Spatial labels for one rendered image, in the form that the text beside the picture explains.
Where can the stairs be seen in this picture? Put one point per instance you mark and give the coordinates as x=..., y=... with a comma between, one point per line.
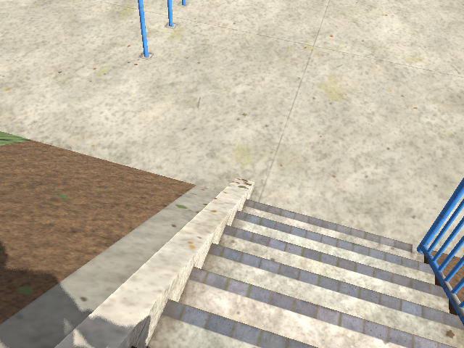
x=280, y=279

